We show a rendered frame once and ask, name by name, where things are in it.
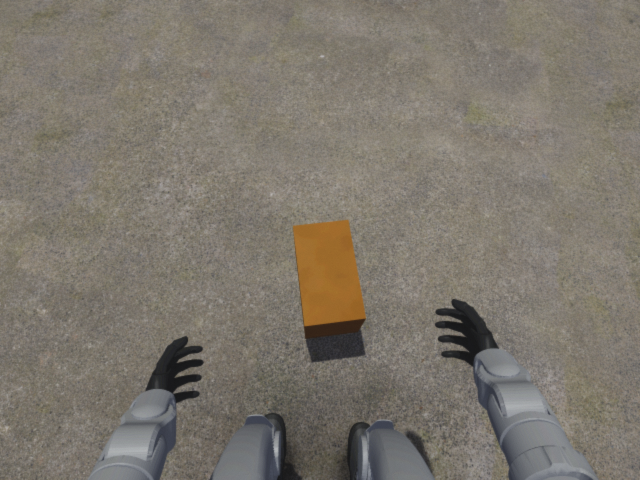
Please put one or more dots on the robot left hand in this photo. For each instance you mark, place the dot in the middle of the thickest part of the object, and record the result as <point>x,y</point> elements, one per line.
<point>167,368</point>

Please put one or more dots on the robot right hand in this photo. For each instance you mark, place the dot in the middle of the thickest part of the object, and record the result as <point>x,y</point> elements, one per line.
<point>478,337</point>

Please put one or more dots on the carton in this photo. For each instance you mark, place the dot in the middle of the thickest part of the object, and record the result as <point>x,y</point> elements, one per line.
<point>330,291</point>

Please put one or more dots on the robot right shin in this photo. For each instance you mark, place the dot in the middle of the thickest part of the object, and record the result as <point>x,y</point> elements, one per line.
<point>384,424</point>

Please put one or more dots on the robot left thigh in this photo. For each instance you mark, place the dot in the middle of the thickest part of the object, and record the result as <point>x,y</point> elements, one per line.
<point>253,453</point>

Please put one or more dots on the robot left forearm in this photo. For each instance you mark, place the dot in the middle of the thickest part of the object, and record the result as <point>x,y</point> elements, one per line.
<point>138,448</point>

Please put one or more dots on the robot right forearm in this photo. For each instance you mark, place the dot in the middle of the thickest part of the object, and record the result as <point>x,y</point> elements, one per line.
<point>528,432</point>

